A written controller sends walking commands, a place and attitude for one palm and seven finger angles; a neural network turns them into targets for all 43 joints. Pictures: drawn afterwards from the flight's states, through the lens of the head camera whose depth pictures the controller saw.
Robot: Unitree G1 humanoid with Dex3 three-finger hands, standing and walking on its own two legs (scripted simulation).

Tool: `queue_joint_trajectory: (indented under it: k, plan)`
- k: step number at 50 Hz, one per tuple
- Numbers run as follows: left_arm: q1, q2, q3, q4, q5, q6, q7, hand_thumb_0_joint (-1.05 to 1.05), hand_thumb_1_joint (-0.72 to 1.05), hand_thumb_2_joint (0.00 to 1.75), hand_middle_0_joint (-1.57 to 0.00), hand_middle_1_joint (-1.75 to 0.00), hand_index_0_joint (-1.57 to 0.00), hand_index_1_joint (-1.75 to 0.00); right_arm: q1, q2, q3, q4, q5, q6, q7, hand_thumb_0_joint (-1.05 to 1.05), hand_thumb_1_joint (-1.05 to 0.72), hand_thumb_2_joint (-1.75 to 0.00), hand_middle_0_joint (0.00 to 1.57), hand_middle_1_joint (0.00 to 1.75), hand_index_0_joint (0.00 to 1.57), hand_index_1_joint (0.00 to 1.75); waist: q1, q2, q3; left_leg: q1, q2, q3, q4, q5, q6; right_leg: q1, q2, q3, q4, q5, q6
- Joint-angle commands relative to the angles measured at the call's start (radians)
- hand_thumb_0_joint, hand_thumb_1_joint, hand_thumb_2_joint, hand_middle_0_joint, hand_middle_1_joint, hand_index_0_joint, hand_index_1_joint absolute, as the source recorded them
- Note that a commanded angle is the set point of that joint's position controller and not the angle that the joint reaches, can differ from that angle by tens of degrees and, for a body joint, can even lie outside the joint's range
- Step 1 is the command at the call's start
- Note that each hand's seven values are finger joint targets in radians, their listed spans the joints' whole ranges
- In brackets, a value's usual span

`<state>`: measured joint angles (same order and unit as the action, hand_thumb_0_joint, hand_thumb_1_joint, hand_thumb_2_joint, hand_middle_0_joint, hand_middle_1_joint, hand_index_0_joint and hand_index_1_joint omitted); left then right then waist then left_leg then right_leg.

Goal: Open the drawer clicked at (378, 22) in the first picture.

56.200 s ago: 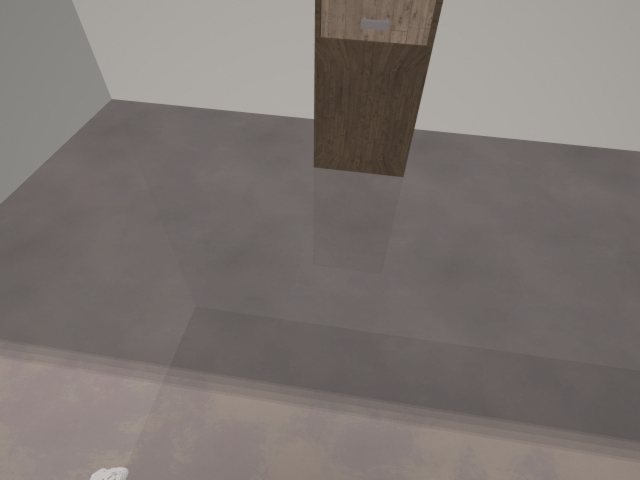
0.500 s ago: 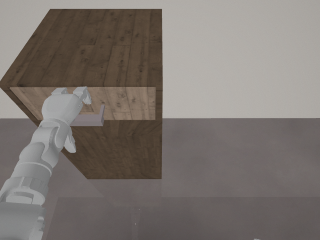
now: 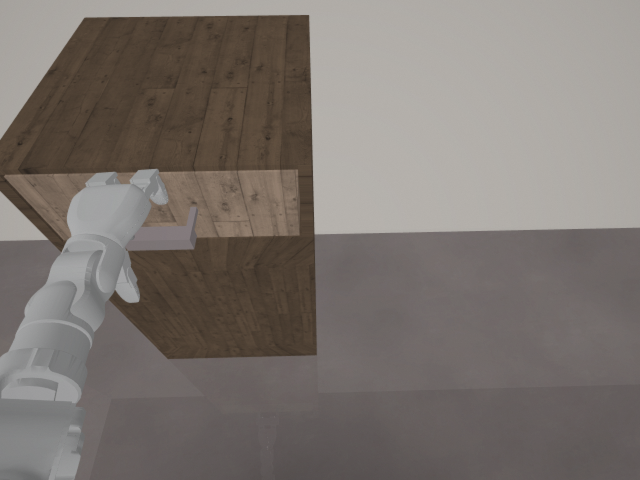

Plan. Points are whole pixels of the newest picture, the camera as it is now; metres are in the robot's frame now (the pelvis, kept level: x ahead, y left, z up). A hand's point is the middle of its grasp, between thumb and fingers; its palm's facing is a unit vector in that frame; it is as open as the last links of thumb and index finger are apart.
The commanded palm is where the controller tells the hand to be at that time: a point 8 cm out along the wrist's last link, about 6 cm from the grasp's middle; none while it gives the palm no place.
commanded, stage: re-aim the fingers above the handle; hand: left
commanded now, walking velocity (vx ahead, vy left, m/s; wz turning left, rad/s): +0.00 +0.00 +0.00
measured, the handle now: (163, 226) +0.48 +0.25 -0.02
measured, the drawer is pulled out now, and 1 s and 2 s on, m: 0.00 0.00 0.00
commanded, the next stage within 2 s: lower the fingers behind the handle in 1.54 s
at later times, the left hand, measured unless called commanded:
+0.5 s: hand (137, 230) +0.43 +0.25 +0.04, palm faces -0.04 -0.02 -1.00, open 13.8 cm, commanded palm +0.40 +0.27 +0.10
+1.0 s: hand (129, 231) +0.43 +0.27 +0.04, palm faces -0.05 -0.02 -1.00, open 13.8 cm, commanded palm +0.41 +0.26 +0.10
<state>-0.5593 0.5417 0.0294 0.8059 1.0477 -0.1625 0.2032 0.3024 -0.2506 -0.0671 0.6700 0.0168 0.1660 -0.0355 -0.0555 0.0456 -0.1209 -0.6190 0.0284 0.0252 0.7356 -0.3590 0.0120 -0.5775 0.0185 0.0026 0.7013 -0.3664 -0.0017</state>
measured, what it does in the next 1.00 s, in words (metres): stands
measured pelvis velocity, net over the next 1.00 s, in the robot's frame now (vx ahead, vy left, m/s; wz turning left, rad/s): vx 0.00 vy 0.00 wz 0.00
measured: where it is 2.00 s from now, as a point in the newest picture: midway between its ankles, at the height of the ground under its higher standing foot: outside the picture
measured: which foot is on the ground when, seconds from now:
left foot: down 0.00-1.00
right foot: down 0.00-1.00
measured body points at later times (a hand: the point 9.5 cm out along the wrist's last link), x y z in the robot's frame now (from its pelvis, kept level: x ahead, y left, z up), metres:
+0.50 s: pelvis -0.01 +0.01 +0.00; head +0.06 +0.00 +0.44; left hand +0.43 +0.25 +0.10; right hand +0.04 -0.26 -0.13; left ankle -0.01 +0.11 -0.71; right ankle -0.02 -0.12 -0.71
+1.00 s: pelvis +0.00 +0.00 +0.00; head +0.07 +0.00 +0.44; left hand +0.43 +0.26 +0.10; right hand +0.06 -0.27 -0.13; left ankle -0.01 +0.11 -0.71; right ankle -0.02 -0.12 -0.71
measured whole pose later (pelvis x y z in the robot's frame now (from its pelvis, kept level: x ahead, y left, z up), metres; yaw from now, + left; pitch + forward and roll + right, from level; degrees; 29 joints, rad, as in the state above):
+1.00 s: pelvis +0.00 +0.00 +0.00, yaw +0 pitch +15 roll -1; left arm -0.61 0.54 0.01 0.85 1.06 -0.12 0.23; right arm 0.29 -0.25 -0.07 0.67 0.02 0.15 -0.03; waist -0.06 0.04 -0.12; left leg -0.64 0.03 0.03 0.75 -0.36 0.02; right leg -0.60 0.02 0.01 0.71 -0.36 0.00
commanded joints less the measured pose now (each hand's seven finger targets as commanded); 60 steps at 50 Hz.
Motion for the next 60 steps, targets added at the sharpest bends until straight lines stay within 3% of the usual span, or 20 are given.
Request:
queue_joint_trajectory:
  k: [1,3,5,8,10,13,15,17,20,23,25,28,31,34,44,50,53,55,58,60]
  plan:
    - [-0.386,0.273,0.095,-0.217,-0.018,-0.017,0.056,0.0,-0.5,0.3,-0.3,-1.2,-0.3,-1.2,0.053,-0.15,-0.054,-0.081,-0.006,-0.03,-0.014,0.0,-0.9,-0.9,0.2,0.3,0.2,0.3,0.01,0.047,-0.366,0.243,-0.054,0.015,-0.041,0.381,0.037,0.13,0.039,-0.011,-0.06,0.372,-0.033]
    - [-0.376,0.233,0.069,-0.196,-0.022,-0.01,0.063,0.0,-0.5,0.3,-0.3,-1.2,-0.3,-1.2,0.055,-0.151,-0.056,-0.075,-0.006,-0.033,-0.012,0.0,-0.9,-0.9,0.2,0.3,0.2,0.3,-0.002,0.017,-0.336,0.243,-0.051,0.01,-0.04,0.375,0.036,0.101,0.043,-0.02,-0.062,0.354,-0.034]
    - [-0.402,0.264,0.09,-0.183,-0.02,-0.008,0.067,0.0,-0.5,0.3,-0.3,-1.2,-0.3,-1.2,0.061,-0.155,-0.054,-0.07,-0.004,-0.033,-0.012,0.0,-0.9,-0.9,0.2,0.3,0.2,0.3,-0.003,-0.015,-0.335,0.225,-0.05,0.007,-0.049,0.345,0.037,0.105,0.042,-0.016,-0.071,0.327,-0.03]
    - [-0.469,0.208,0.021,-0.168,-0.012,0.013,0.072,0.0,-0.5,0.3,-0.3,-1.2,-0.3,-1.2,0.064,-0.158,-0.054,-0.064,-0.002,-0.041,-0.011,0.0,-0.9,-0.9,0.2,0.3,0.2,0.3,-0.022,0.03,-0.289,0.237,-0.048,-0.002,-0.057,0.296,0.034,0.04,0.042,-0.024,-0.075,0.255,-0.037]
    - [-0.512,0.269,0.068,-0.202,-0.002,0.007,0.079,0.0,-0.5,0.3,-0.3,-1.2,-0.3,-1.2,0.074,-0.16,-0.054,-0.064,-0.008,-0.041,-0.014,0.0,-0.9,-0.9,0.2,0.3,0.2,0.3,-0.01,0.035,-0.364,0.26,-0.047,-0.005,-0.054,0.326,0.034,0.066,0.043,-0.021,-0.066,0.27,-0.037]
    - [-0.494,0.25,0.059,-0.158,-0.008,0.019,0.084,0.0,-0.5,0.3,-0.3,-1.2,-0.3,-1.2,0.077,-0.159,-0.051,-0.061,-0.006,-0.044,-0.014,0.0,-0.9,-0.9,0.2,0.3,0.2,0.3,-0.012,0.028,-0.341,0.247,-0.046,-0.007,-0.054,0.312,0.032,0.058,0.043,-0.028,-0.064,0.261,-0.038]
    - [-0.486,0.298,0.099,-0.145,0.006,0.026,0.091,0.0,-0.5,0.3,-0.3,-1.2,-0.3,-1.2,0.076,-0.16,-0.046,-0.067,-0.006,-0.04,-0.014,0.0,-0.9,-0.9,0.2,0.3,0.2,0.3,0.005,0.036,-0.367,0.24,-0.047,-0.006,-0.056,0.332,0.03,0.073,0.045,-0.024,-0.057,0.274,-0.038]
    - [-0.475,0.234,0.051,-0.14,0.008,0.036,0.091,0.0,-0.5,0.3,-0.3,-1.2,-0.3,-1.2,0.073,-0.154,-0.048,-0.071,-0.004,-0.043,-0.008,0.0,-0.9,-0.9,0.2,0.3,0.2,0.3,-0.002,0.043,-0.352,0.25,-0.044,-0.004,-0.054,0.344,0.029,0.051,0.047,-0.03,-0.055,0.283,-0.038]
    - [-0.441,0.264,0.084,-0.127,0.004,0.05,0.082,0.0,-0.5,0.3,-0.3,-1.2,-0.3,-1.2,0.075,-0.159,-0.047,-0.077,-0.006,-0.041,-0.008,0.0,-0.9,-0.9,0.2,0.3,0.2,0.3,0.01,0.0,-0.372,0.242,-0.041,0.0,-0.057,0.363,0.031,0.095,0.047,-0.029,-0.056,0.307,-0.037]
    - [-0.42,0.228,0.051,-0.119,0.0,0.058,0.072,0.0,-0.5,0.3,-0.3,-1.2,-0.3,-1.2,0.069,-0.16,-0.046,-0.083,-0.004,-0.042,-0.009,0.0,-0.9,-0.9,0.2,0.3,0.2,0.3,0.003,0.0,-0.321,0.231,-0.041,0.005,-0.063,0.338,0.033,0.08,0.045,-0.031,-0.065,0.294,-0.037]
    - [-0.453,0.338,0.132,-0.127,0.011,0.043,0.068,0.0,-0.5,0.3,-0.3,-1.2,-0.3,-1.2,0.072,-0.167,-0.042,-0.076,-0.005,-0.038,-0.019,0.0,-0.9,-0.9,0.2,0.3,0.2,0.3,0.012,-0.021,-0.342,0.217,-0.041,0.005,-0.064,0.339,0.037,0.107,0.042,-0.022,-0.065,0.302,-0.033]
    - [-0.418,0.274,0.087,-0.152,0.003,0.024,0.062,0.0,-0.5,0.3,-0.3,-1.2,-0.3,-1.2,0.066,-0.158,-0.049,-0.084,-0.004,-0.044,-0.019,0.0,-0.9,-0.9,0.2,0.3,0.2,0.3,0.01,0.03,-0.339,0.241,-0.043,0.01,-0.057,0.35,0.035,0.088,0.044,-0.024,-0.064,0.308,-0.036]
    - [-0.409,0.258,0.078,-0.167,-0.006,0.006,0.059,0.0,-0.5,0.3,-0.3,-1.2,-0.3,-1.2,0.073,-0.157,-0.052,-0.08,-0.004,-0.046,-0.019,0.0,-0.9,-0.9,0.2,0.3,0.2,0.3,0.003,0.014,-0.35,0.253,-0.042,0.001,-0.052,0.363,0.034,0.081,0.047,-0.026,-0.059,0.311,-0.035]
    - [-0.473,0.203,0.023,-0.212,-0.007,0.001,0.061,0.0,-0.5,0.3,-0.3,-1.2,-0.3,-1.2,0.079,-0.156,-0.056,-0.068,-0.006,-0.05,-0.014,0.0,-0.9,-0.9,0.2,0.3,0.2,0.3,-0.021,0.039,-0.349,0.294,-0.039,-0.007,-0.047,0.377,0.032,0.033,0.047,-0.03,-0.063,0.301,-0.034]
    - [-0.422,0.294,0.106,-0.158,0.003,0.035,0.081,0.0,-0.5,0.3,-0.3,-1.2,-0.3,-1.2,0.063,-0.157,-0.048,-0.072,-0.004,-0.036,-0.011,0.0,-0.9,-0.9,0.2,0.3,0.2,0.3,0.015,0.023,-0.362,0.235,-0.048,0.005,-0.046,0.393,0.031,0.103,0.044,-0.026,-0.051,0.353,-0.035]
    - [-0.453,0.25,0.057,-0.191,-0.006,0.028,0.05,0.0,-0.5,0.3,-0.3,-1.2,-0.3,-1.2,0.067,-0.159,-0.049,-0.079,-0.006,-0.035,-0.016,0.0,-0.9,-0.9,0.2,0.3,0.2,0.3,-0.008,0.021,-0.389,0.275,-0.045,0.005,-0.041,0.416,0.034,0.106,0.044,-0.023,-0.058,0.369,-0.033]
    - [-0.421,0.238,0.058,-0.189,-0.017,0.015,0.045,0.0,-0.5,0.3,-0.3,-1.2,-0.3,-1.2,0.068,-0.158,-0.052,-0.076,-0.008,-0.037,-0.017,0.0,-0.9,-0.9,0.2,0.3,0.2,0.3,-0.002,0.026,-0.355,0.273,-0.045,0.001,-0.041,0.403,0.034,0.086,0.045,-0.028,-0.057,0.349,-0.036]
    - [-0.466,0.215,0.035,-0.193,-0.01,0.01,0.051,0.0,-0.5,0.3,-0.3,-1.2,-0.3,-1.2,0.071,-0.154,-0.05,-0.07,-0.007,-0.035,-0.015,0.0,-0.9,-0.9,0.2,0.3,0.2,0.3,-0.02,0.014,-0.348,0.275,-0.043,-0.003,-0.04,0.406,0.034,0.065,0.045,-0.028,-0.06,0.344,-0.033]
    - [-0.46,0.269,0.08,-0.169,-0.003,0.019,0.068,0.0,-0.5,0.3,-0.3,-1.2,-0.3,-1.2,0.073,-0.161,-0.049,-0.066,-0.009,-0.036,-0.016,0.0,-0.9,-0.9,0.2,0.3,0.2,0.3,-0.003,0.02,-0.341,0.248,-0.048,0.0,-0.042,0.378,0.034,0.079,0.043,-0.026,-0.055,0.334,-0.037]
    - [-0.47,0.308,0.117,-0.204,0.008,0.014,0.08,0.0,-0.5,0.3,-0.3,-1.2,-0.3,-1.2,0.075,-0.158,-0.052,-0.067,-0.012,-0.034,-0.015,0.0,-0.9,-0.9,0.2,0.3,0.2,0.3,0.013,0.043,-0.414,0.268,-0.047,0.002,-0.034,0.442,0.03,0.112,0.044,-0.023,-0.039,0.382,-0.038]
